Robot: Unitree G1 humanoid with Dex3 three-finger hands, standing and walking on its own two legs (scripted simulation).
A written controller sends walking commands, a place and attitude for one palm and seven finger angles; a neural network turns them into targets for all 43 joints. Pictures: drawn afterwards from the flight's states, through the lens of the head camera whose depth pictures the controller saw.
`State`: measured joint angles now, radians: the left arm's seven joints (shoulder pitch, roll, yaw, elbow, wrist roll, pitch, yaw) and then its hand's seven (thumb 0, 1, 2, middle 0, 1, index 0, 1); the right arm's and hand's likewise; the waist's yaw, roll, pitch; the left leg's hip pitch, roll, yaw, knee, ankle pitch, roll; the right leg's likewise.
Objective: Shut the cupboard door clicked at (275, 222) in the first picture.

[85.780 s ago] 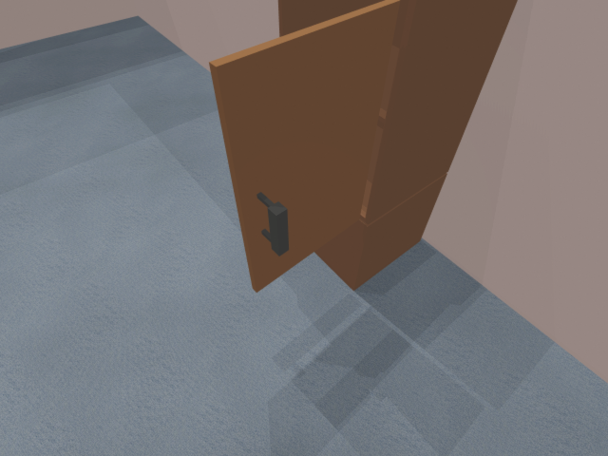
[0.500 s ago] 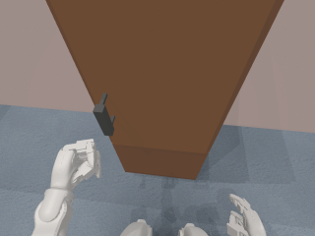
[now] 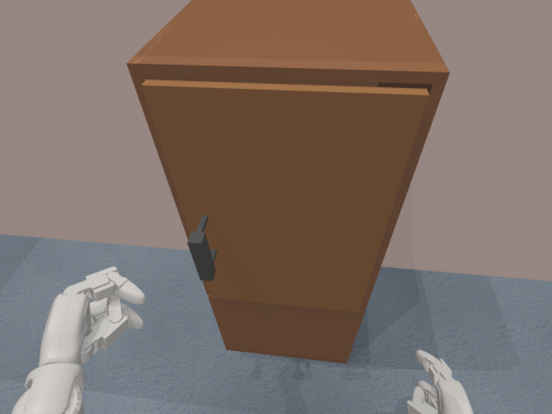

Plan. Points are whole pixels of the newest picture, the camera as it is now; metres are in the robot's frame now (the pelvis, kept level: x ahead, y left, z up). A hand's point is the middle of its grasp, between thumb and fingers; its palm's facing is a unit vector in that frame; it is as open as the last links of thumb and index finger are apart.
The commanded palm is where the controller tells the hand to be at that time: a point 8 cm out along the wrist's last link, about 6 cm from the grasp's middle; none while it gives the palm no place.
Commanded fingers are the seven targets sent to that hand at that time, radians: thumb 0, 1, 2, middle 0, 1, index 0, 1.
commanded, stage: draw the hand back to the body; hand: left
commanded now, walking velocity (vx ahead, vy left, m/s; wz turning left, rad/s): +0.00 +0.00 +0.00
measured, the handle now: (205, 248) +0.43 +0.18 -0.06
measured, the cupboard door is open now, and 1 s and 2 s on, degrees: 0 0 0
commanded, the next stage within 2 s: step back with the hand held close in 0.82 s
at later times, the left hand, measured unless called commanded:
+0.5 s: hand (1, 291) +0.19 +0.29 +0.19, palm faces +0.46 -0.79 -0.40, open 6.5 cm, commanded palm +0.15 +0.32 +0.20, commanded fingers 0.00 0.90 0.90 -0.20 -0.30 -0.20 -0.30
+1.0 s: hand (17, 298) +0.19 +0.27 +0.19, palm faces +0.45 -0.80 -0.40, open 7.4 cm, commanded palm +0.14 +0.31 +0.20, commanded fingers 0.00 0.90 0.90 -0.20 -0.30 -0.20 -0.30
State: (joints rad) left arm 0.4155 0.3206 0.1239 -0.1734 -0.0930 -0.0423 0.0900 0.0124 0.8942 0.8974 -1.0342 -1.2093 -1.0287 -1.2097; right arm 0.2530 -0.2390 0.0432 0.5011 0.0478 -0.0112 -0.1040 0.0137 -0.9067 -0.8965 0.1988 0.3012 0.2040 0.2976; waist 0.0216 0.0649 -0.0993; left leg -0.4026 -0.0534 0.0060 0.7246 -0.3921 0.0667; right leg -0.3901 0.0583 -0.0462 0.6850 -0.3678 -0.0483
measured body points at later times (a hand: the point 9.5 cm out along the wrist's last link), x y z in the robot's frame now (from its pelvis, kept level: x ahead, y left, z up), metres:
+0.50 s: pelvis +0.01 +0.02 +0.02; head -0.02 +0.00 +0.47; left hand +0.16 +0.33 +0.21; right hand +0.20 -0.19 -0.06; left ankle -0.01 +0.08 -0.72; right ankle -0.01 -0.09 -0.72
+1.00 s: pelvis +0.00 +0.01 +0.02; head -0.03 -0.02 +0.47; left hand +0.16 +0.31 +0.21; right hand +0.18 -0.22 -0.06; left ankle -0.01 +0.07 -0.72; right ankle -0.01 -0.09 -0.72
